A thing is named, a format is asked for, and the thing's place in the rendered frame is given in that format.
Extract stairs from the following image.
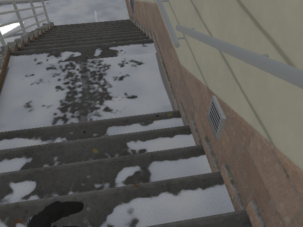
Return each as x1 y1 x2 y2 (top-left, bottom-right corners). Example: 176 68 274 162
0 110 253 227
18 19 150 52

